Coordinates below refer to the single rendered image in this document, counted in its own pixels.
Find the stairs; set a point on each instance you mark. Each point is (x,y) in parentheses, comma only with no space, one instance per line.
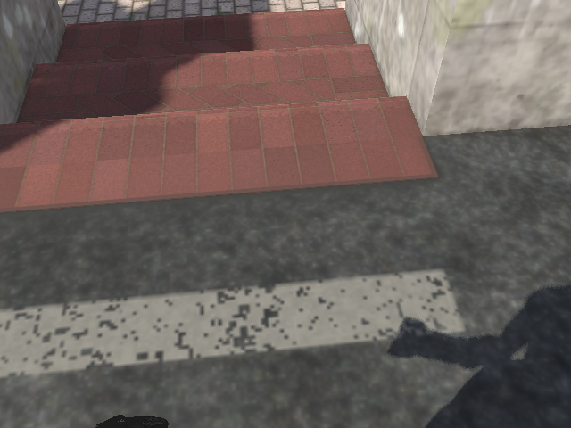
(202,83)

